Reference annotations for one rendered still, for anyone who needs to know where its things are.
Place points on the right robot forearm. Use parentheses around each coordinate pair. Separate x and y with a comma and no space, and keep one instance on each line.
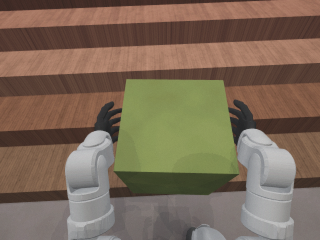
(271,173)

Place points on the right robot thigh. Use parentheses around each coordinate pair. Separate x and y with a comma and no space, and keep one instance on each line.
(206,233)

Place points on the right robot hand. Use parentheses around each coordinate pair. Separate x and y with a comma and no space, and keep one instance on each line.
(245,119)

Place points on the right robot shin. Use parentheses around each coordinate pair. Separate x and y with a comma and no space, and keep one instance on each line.
(203,225)

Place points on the left robot forearm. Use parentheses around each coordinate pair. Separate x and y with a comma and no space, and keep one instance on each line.
(87,182)

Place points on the carton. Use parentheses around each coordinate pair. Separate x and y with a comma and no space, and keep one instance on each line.
(175,137)

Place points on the left robot hand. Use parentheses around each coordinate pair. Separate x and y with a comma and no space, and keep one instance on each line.
(104,122)

